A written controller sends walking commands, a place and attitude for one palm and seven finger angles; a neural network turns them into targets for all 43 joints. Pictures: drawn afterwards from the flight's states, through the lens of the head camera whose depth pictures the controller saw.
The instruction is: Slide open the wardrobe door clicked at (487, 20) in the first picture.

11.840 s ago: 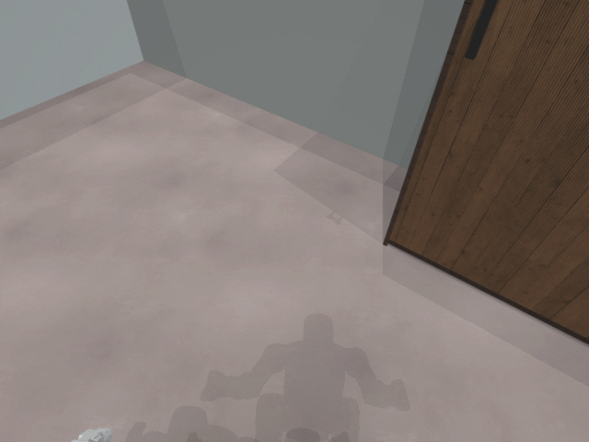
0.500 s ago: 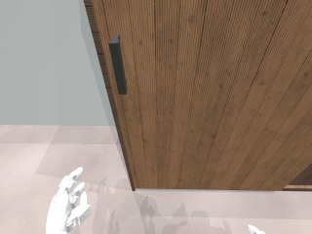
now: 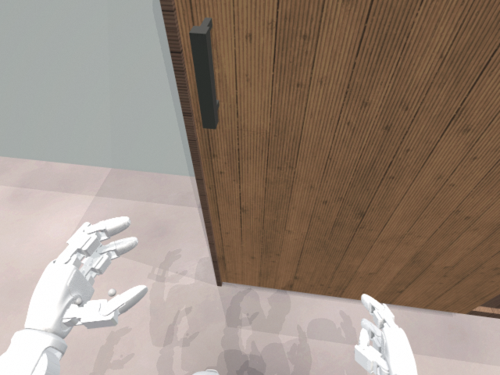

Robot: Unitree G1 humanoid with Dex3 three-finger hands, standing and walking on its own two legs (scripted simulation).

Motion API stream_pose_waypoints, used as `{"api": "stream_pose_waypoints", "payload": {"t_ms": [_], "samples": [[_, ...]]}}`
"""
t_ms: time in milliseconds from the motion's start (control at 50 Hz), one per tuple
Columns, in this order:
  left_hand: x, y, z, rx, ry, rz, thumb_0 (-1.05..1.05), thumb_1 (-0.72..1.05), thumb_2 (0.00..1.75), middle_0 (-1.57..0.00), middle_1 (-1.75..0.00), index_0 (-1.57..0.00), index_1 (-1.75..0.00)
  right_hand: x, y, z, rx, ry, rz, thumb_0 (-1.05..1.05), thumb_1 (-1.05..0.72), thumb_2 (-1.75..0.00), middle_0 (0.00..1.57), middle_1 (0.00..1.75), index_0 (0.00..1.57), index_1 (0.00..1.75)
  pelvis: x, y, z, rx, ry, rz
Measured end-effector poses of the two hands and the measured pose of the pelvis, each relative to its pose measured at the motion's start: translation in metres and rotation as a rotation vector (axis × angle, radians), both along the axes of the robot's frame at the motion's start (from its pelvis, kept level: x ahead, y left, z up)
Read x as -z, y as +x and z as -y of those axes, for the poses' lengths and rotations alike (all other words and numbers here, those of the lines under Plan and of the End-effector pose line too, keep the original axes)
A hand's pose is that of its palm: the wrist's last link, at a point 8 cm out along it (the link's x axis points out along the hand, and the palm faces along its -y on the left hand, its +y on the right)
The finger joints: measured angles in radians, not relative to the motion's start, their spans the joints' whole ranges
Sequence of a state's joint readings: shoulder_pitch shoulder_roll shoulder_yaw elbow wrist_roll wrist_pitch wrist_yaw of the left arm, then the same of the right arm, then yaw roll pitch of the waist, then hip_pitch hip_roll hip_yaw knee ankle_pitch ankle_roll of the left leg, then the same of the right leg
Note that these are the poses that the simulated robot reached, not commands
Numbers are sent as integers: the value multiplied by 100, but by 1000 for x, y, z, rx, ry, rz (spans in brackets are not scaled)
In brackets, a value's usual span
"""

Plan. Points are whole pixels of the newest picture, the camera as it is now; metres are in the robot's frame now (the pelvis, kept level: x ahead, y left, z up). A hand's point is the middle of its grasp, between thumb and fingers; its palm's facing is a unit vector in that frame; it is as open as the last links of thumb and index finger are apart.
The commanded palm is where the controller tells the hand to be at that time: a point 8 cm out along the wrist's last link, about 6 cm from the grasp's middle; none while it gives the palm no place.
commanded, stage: raise the hand with hooked fingers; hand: left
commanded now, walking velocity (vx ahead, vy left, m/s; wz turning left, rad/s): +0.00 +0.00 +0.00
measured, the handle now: (208, 76) +0.51 +0.12 +0.22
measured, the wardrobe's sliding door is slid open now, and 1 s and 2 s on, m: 0.00 0.00 0.00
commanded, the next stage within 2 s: move the hooked fingers beside the handle in 1.38 s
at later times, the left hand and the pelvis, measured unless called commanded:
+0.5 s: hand (52, 221) +0.25 +0.27 +0.17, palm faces +0.03 -1.00 -0.08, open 13.2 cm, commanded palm +0.22 +0.31 +0.18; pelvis +0.01 +0.02 +0.03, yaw -1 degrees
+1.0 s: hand (6, 150) +0.28 +0.29 +0.25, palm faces +0.04 -0.99 -0.10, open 14.0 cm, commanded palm +0.24 +0.33 +0.25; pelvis +0.00 +0.01 +0.04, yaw -1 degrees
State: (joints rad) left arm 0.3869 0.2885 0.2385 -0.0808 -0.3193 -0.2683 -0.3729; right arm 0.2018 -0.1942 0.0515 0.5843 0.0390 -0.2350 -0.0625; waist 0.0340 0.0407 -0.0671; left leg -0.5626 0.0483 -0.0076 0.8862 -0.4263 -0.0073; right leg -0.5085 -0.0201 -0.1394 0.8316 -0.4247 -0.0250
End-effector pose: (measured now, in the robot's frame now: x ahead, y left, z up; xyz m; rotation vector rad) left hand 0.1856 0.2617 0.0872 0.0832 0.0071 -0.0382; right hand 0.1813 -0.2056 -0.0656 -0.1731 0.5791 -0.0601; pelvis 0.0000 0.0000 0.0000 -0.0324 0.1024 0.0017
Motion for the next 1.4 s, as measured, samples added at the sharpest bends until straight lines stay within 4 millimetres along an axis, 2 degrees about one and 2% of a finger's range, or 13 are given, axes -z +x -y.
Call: {"api": "stream_pose_waypoints", "payload": {"t_ms": [60,160,240,320,400,520,700,800,940,1000,1160,1400], "samples": [[-10,12,-8,-5,-6,-29,1,19,59,-25,-76,-26,-76,0,-16,3,47,15,-26,1,-90,-90,21,31,21,30,-7,4,-2,15,8,7],[-30,21,-22,-44,-6,12,1,7,54,-26,-83,-26,-83,-6,-32,17,87,-19,-45,1,-90,-90,21,31,21,30,-15,9,-6,26,13,21],[-40,25,-30,-42,-6,34,0,-2,50,-26,-89,-27,-89,-15,-35,29,94,-66,-37,1,-90,-90,21,30,21,30,-19,10,-11,27,13,38],[-50,29,-36,-33,-4,50,0,-11,46,-27,-95,-28,-95,-27,-28,33,94,-97,2,1,-90,-90,21,30,20,30,-22,10,-14,26,13,62],[-66,34,-44,-44,-1,84,0,-21,42,-28,-101,-29,-101,-39,-16,28,82,-100,57,1,-90,-90,20,30,20,30,-26,9,-16,24,12,88],[-92,43,-59,-67,-2,112,0,-35,36,-29,-110,-30,-110,-52,2,7,36,-67,117,1,-90,-90,20,30,20,30,-32,6,-18,21,13,124],[-127,54,-74,-79,13,118,-1,-47,31,-30,-118,-30,-118,-53,8,-17,-22,-14,110,1,-90,-90,21,30,21,30,-38,2,-18,15,17,155],[-145,60,-81,-89,18,124,-1,-49,30,-30,-119,-31,-119,-50,4,-17,-27,-7,80,1,-90,-90,21,30,21,30,-40,0,-17,13,19,164],[-169,72,-85,-84,29,136,-1,-50,30,-30,-120,-31,-120,-47,-5,-3,-6,-17,50,1,-90,-90,21,30,21,30,-42,-1,-13,13,23,168],[-169,76,-84,-72,17,120,-1,-50,30,-30,-120,-31,-120,-46,-8,5,9,-18,46,1,-90,-90,21,30,21,30,-42,-1,-12,18,25,162],[-153,78,-70,-62,1,89,-1,-50,30,-30,-120,-31,-120,-48,-11,21,43,-36,46,1,-90,-90,21,30,20,30,-41,0,-8,28,26,161],[-157,80,-66,-81,8,93,-1,-50,30,-30,-120,-31,-120,-48,-3,20,37,-18,61,1,-90,-90,20,30,20,30,-42,2,-2,27,27,164]]}}
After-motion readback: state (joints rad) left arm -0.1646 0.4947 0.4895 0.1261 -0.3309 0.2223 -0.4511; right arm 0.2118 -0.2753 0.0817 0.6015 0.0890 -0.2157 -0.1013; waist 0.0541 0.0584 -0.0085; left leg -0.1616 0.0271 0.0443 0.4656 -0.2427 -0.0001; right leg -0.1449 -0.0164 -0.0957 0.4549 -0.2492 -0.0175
